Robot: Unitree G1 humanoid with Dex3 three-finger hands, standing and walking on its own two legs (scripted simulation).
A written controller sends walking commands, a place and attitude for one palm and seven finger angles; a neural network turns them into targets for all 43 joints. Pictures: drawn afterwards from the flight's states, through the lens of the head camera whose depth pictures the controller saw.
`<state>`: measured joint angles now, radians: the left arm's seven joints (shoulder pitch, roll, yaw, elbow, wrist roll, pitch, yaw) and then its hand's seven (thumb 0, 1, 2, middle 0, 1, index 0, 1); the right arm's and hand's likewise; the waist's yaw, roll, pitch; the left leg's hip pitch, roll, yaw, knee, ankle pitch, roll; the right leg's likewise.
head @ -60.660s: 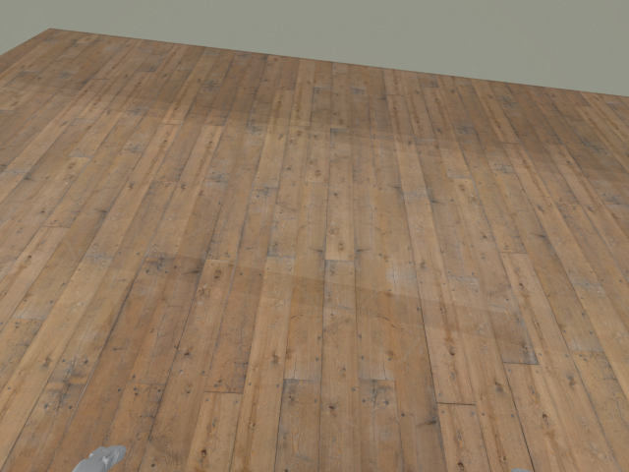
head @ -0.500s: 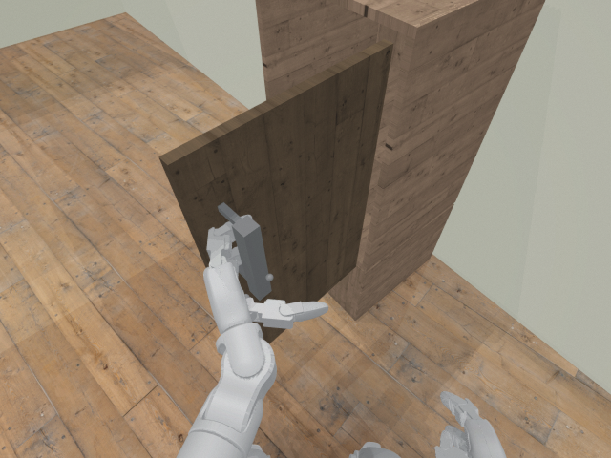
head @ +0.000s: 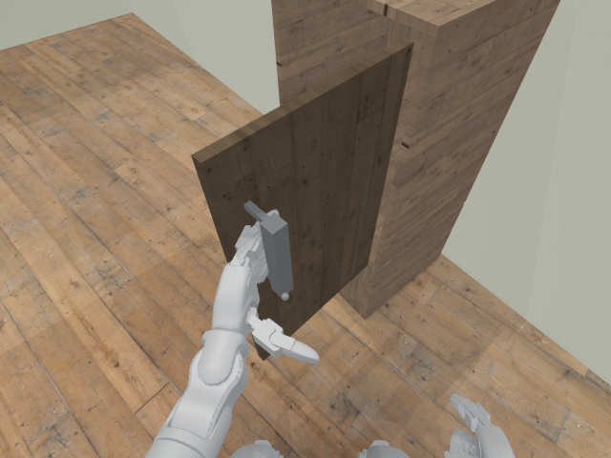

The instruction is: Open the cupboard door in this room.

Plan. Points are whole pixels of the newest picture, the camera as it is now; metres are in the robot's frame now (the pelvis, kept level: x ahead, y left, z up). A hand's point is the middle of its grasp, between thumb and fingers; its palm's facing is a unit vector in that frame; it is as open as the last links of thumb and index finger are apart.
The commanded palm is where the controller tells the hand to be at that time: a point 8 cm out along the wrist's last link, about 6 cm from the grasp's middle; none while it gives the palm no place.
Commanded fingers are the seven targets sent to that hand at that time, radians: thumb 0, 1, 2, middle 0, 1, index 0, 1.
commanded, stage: slide the hand sideways off the handle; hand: left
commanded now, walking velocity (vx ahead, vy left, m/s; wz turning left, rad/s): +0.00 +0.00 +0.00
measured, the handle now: (268, 250) +0.38 +0.08 +0.05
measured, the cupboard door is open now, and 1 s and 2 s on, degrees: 95 95 95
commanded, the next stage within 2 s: draw the hand back to the body in 0.94 s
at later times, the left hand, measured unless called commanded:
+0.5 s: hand (263, 317) +0.28 +0.07 +0.05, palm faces -0.02 -1.00 +0.00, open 16.2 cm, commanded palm +0.25 +0.14 +0.05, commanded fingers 0.00 -0.50 0.30 -0.15 -0.30 -0.15 -0.30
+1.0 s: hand (220, 358) +0.23 +0.12 +0.05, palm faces +0.02 -1.00 -0.04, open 16.3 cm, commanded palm +0.21 +0.17 +0.05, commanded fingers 0.00 -0.50 0.30 -0.15 -0.30 -0.15 -0.30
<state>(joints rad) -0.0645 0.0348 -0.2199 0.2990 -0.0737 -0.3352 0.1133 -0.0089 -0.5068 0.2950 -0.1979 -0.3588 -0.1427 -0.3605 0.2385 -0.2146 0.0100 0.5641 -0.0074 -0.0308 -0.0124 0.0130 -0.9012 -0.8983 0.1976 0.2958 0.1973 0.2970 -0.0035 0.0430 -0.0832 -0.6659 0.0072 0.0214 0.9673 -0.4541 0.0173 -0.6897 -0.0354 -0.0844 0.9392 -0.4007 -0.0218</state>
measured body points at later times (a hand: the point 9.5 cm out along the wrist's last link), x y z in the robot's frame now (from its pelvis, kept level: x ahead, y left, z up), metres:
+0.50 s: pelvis +0.02 -0.01 +0.00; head +0.07 -0.01 +0.44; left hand +0.27 +0.13 +0.06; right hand +0.20 -0.22 -0.09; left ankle +0.02 +0.11 -0.68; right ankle +0.04 -0.11 -0.68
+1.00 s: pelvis +0.03 -0.02 -0.02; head +0.09 -0.03 +0.43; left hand +0.22 +0.17 +0.06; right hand +0.22 -0.25 -0.10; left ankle +0.02 +0.11 -0.68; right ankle +0.04 -0.11 -0.68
